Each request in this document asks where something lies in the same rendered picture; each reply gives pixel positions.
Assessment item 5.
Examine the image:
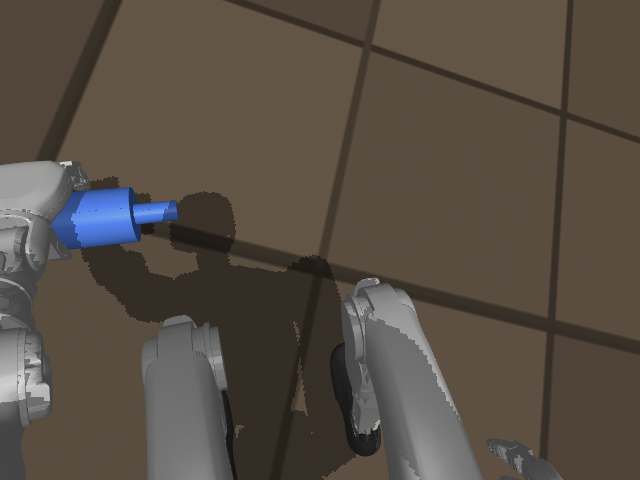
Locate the left robot arm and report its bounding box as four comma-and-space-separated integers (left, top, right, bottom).
0, 210, 53, 480

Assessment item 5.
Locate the right robot hand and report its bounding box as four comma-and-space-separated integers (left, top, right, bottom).
486, 438, 563, 480

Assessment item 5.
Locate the right robot foot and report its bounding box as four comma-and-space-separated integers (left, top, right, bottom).
330, 343, 381, 456

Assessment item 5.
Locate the left robot hand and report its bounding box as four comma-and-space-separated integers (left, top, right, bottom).
0, 160, 91, 261

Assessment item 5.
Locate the bottle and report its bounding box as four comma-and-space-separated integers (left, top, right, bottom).
50, 187, 179, 250

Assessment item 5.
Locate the left robot foot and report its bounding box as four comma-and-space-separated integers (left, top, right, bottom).
222, 390, 238, 480

